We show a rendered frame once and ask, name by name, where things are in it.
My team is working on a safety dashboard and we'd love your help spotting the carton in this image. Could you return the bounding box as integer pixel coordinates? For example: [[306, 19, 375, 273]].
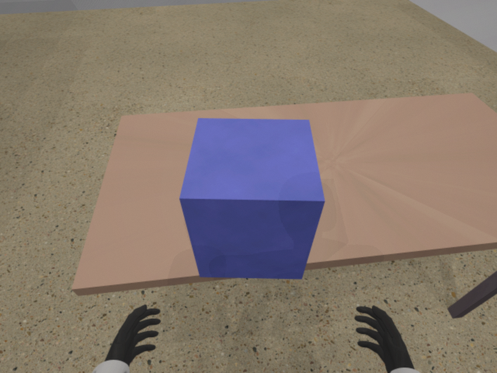
[[179, 118, 325, 279]]

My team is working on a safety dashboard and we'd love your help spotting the robot right hand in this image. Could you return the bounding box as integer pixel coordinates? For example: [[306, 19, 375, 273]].
[[354, 305, 414, 373]]

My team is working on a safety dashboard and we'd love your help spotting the robot left hand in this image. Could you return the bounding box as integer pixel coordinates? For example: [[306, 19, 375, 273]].
[[105, 305, 161, 366]]

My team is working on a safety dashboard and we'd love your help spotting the table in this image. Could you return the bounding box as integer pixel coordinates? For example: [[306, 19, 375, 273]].
[[72, 93, 497, 319]]

